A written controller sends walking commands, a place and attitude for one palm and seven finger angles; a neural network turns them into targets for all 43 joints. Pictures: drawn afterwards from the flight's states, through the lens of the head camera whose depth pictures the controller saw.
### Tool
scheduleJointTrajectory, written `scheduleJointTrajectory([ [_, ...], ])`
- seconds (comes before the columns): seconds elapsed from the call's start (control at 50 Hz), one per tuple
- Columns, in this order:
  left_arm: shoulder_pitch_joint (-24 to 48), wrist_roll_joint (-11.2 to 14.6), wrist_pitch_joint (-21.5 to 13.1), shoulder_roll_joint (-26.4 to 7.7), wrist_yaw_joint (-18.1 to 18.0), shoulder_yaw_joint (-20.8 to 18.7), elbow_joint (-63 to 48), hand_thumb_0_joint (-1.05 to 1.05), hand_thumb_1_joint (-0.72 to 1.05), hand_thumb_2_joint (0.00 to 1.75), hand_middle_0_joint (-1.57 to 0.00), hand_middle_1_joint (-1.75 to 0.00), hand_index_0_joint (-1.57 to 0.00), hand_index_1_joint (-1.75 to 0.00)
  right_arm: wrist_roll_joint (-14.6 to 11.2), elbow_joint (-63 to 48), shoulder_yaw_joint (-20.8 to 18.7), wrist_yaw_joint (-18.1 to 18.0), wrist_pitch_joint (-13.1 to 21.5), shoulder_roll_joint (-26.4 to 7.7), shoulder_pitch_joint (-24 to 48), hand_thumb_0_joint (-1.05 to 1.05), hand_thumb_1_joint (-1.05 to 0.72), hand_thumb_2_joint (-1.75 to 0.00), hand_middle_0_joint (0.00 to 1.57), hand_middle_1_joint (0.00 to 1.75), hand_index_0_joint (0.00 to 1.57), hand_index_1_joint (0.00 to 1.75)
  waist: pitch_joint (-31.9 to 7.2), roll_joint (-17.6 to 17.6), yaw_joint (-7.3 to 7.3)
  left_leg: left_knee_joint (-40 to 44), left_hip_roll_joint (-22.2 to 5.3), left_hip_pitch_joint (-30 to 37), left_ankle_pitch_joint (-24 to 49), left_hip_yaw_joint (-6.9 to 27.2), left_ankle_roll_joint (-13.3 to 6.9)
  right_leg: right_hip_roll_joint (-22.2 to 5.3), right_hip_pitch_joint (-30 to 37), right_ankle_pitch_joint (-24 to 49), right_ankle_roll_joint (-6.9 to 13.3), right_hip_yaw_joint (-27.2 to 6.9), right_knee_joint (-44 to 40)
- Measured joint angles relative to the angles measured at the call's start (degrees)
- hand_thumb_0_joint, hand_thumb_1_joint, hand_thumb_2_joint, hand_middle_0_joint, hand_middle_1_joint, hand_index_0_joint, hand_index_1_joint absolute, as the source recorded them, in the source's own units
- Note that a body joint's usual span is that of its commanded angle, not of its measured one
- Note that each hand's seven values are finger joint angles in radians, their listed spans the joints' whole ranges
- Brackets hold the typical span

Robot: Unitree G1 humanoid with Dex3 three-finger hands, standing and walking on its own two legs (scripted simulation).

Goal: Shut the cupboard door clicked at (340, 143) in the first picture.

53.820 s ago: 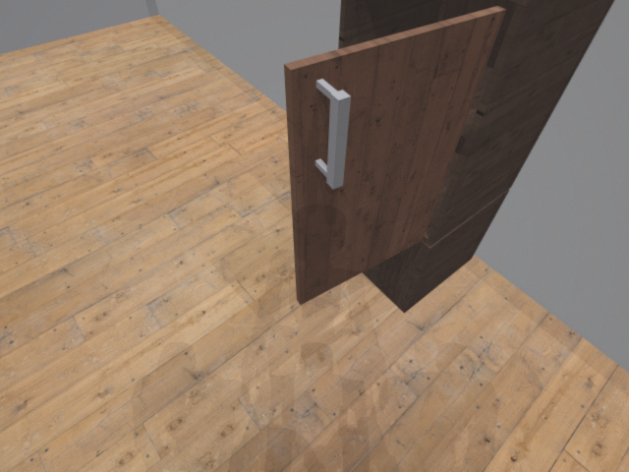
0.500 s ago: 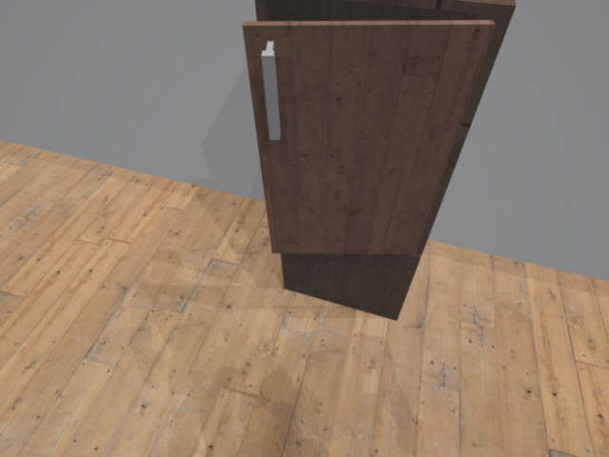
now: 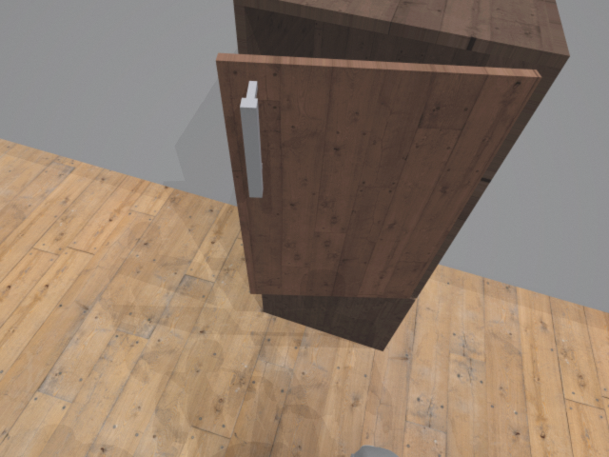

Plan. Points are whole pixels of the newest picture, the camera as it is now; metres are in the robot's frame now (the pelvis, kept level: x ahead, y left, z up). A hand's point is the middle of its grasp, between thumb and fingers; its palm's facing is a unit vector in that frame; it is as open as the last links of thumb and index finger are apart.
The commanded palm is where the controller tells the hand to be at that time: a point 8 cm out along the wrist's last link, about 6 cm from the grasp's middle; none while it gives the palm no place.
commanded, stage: come to a stop and stand still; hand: left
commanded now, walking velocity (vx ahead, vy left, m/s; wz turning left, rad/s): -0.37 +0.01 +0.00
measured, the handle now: (254, 143) +0.48 +0.10 +0.14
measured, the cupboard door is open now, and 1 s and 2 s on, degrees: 18 18 18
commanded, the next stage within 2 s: look again from close up in 1.36 s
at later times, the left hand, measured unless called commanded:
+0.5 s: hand out of the picture +0.10 +0.19 -0.19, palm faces +0.08 -0.98 -0.21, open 7.4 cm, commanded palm none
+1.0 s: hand out of the picture -0.01 +0.24 -0.18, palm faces +0.03 -0.98 -0.21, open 7.4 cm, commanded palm none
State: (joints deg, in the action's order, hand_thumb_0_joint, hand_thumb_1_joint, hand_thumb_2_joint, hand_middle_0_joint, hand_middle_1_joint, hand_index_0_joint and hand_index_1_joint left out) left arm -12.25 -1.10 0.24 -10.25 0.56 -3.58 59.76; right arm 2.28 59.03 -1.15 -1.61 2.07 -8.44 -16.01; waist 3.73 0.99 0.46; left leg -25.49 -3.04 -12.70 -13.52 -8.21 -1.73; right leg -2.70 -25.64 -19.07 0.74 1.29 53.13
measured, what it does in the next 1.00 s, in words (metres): steps on the spot: right foot, then left foot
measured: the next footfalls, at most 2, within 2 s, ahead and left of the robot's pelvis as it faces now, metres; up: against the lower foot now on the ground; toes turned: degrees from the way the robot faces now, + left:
right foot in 0.12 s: +0.13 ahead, -0.16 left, +0.00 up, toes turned -3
left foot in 0.48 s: +0.05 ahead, +0.10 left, +0.00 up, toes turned +5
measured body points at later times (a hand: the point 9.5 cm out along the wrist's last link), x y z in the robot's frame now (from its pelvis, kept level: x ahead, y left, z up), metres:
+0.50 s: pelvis +0.02 +0.00 -0.02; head +0.06 +0.02 +0.43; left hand +0.10 +0.24 -0.18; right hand +0.13 -0.26 -0.15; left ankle +0.01 +0.10 -0.75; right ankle +0.09 -0.16 -0.74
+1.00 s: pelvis -0.03 +0.06 -0.01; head -0.04 +0.06 +0.44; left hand -0.01 +0.29 -0.16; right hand -0.02 -0.18 -0.16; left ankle +0.01 +0.10 -0.74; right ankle +0.01 -0.06 -0.74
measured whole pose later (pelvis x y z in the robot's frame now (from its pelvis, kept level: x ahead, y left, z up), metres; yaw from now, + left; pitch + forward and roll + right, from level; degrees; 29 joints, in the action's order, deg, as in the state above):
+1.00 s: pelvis -0.03 +0.06 -0.01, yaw +0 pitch -1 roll +0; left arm -19.3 -1.3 1.9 -9.1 -1.9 -0.3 54.9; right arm 1.3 54.6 -1.6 -0.5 -1.1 -10.8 -19.9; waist -0.7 -0.4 0.2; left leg -27.4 4.4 -15.2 -11.8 -7.9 -7.0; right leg -0.3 -16.9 -14.3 1.4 0.6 31.6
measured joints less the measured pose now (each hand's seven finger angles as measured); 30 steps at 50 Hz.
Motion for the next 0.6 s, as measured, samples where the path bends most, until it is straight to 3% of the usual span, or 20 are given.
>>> scheduleJointTrajectory([
  [0.12, 2.17, -0.13, -0.29, -1.2, -0.8, 0.26, -2.06, 0.0, 0.91, 0.9, -0.19, -0.29, -0.19, -0.3, -0.99, 1.96, -0.56, 0.2, -2.64, 0.47, -1.15, 0.01, -0.91, -0.9, 0.2, 0.3, 0.2, 0.3, 0.5, -0.04, 0.5, -4.75, -0.97, 2.31, -5.46, 0.26, 2.99, -0.61, 5.02, 13.13, -0.83, 0.44, -20.72],
  [0.18, 3.3, -0.47, -0.34, -0.18, -1.19, 0.75, -1.73, 0.0, 0.91, 0.9, -0.19, -0.29, -0.19, -0.3, -1.74, 1.77, -1.74, 0.43, -4.32, -0.82, 0.18, 0.01, -0.91, -0.9, 0.2, 0.3, 0.2, 0.3, 0.57, -1.87, 0.91, -15.13, -0.77, -1.56, -13.99, 3.25, 2.9, 0.06, 5.14, 5.39, -0.79, 1.13, -18.89],
  [0.26, 5.31, -0.47, 0.04, 1.65, -1.9, 1.2, -2.43, 0.0, 0.91, 0.9, -0.2, -0.29, -0.2, -0.3, -1.98, 0.55, -2.55, 0.13, -5.59, -2.66, 3.62, 0.01, -0.91, -0.9, 0.2, 0.3, 0.2, 0.3, 2.21, -2.7, 0.53, -32.56, 2.91, -8.22, -19.63, 6.44, 3.35, -0.23, 5.71, 6.62, -0.98, 1.17, -21.0],
  [0.3, 5.89, -0.43, 0.29, 1.99, -2.2, 1.16, -3.03, 0.0, 0.9, 0.9, -0.2, -0.29, -0.2, -0.3, -2.02, -0.24, -2.66, 0.33, -5.79, -3.25, 5.18, 0.01, -0.91, -0.9, 0.2, 0.3, 0.19, 0.3, 2.58, -2.23, 0.1, -35.85, 4.04, -10.29, -18.92, 6.86, 3.91, -0.64, 6.1, 7.73, -0.84, 1.14, -22.83],
  [0.4, 5.98, -0.74, 0.77, 1.28, -2.47, 0.66, -4.31, 0.0, 0.9, 0.9, -0.2, -0.3, -0.2, -0.3, -1.8, -2.39, -2.62, 0.98, -5.73, -3.95, 8.19, 0.01, -0.91, -0.9, 0.19, 0.3, 0.19, 0.3, 2.08, -0.33, -1.13, -28.77, 4.06, -10.19, -15.72, 7.23, 4.59, -1.65, 5.98, 9.87, -1.75, 1.31, -25.32],
  [0.44, 5.51, -0.87, 0.92, 0.52, -2.41, 0.42, -4.42, 0.0, 0.9, 0.9, -0.2, -0.3, -0.2, -0.3, -1.78, -3.23, -2.47, 1.13, -5.21, -3.91, 8.88, 0.01, -0.91, -0.9, 0.19, 0.3, 0.19, 0.3, 1.61, 0.46, -1.39, -21.47, 3.62, -7.95, -12.87, 7.24, 4.41, -1.92, 5.46, 10.09, -2.4, 1.32, -24.91],
  [0.48, 4.42, -0.42, 1.2, -0.21, -2.88, 0.57, -4.18, 0.0, 0.9, 0.9, -0.2, -0.3, -0.2, -0.3, -1.96, -4.47, -2.24, 1.34, -4.38, -4.05, 8.51, 0.01, -0.91, -0.9, 0.19, 0.3, 0.19, 0.3, 0.59, 0.5, -0.94, -10.52, 2.43, -3.81, -5.5, 6.46, 4.36, -1.92, 4.65, 9.35, -3.37, 1.67, -22.82],
  [0.5, 3.94, 0.13, 1.47, -0.63, -3.39, 1.03, -3.94, 0.0, 0.9, 0.9, -0.2, -0.3, -0.2, -0.3, -2.08, -5.25, -2.28, 1.24, -3.99, -4.08, 8.1, 0.01, -0.91, -0.9, 0.19, 0.3, 0.19, 0.3, 0.25, 0.65, -0.4, -8.88, 2.54, -2.77, -4.97, 5.71, 2.61, -2.49, 4.32, 8.47, -3.78, 1.86, -20.91],
  [0.54, 2.42, 0.42, 2.61, -1.07, -3.77, 1.36, -3.82, 0.0, 0.9, 0.9, -0.2, -0.3, -0.2, -0.3, -1.35, -6.95, -2.31, 0.93, -3.82, -3.79, 6.78, 0.01, -0.91, -0.9, 0.19, 0.3, 0.19, 0.3, -0.93, 0.77, -0.71, -10.85, 3.51, -2.45, -6.39, 4.83, -0.33, -2.62, 3.28, 1.31, -2.09, 0.44, -14.64],
  [0.6, -0.55, -0.11, 4.29, -1.05, -3.43, 1.45, -4.04, 0.01, 0.9, 0.9, -0.2, -0.3, -0.2, -0.3, -0.61, -9.3, -1.89, 0.25, -3.92, -3.4, 4.79, 0.01, -0.91, -0.9, 0.19, 0.3, 0.19, 0.3, -3.68, -1.47, -1.07, -10.85, 3.48, -1.62, -6.95, 3.53, -2.21, 0.42, 0.79, -5.38, -0.78, -2.15, -2.21],
])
